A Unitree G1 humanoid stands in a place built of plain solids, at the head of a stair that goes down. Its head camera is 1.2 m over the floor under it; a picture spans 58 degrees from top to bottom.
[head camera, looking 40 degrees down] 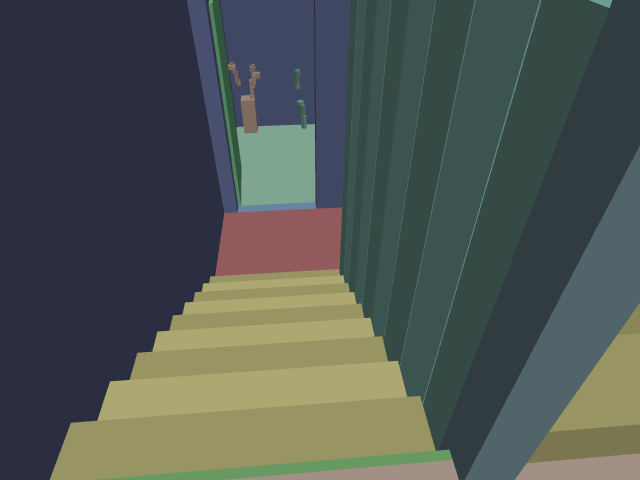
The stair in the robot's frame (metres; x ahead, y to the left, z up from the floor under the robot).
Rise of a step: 0.17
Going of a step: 0.26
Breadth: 1.17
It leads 5 degrees to the left of straight ahead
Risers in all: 10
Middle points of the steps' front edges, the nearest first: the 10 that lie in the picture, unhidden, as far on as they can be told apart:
0.49 0.21 0.00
0.75 0.24 -0.17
1.01 0.26 -0.34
1.27 0.28 -0.52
1.53 0.30 -0.69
1.79 0.32 -0.86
2.05 0.34 -1.04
2.31 0.36 -1.21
2.57 0.39 -1.38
2.83 0.41 -1.55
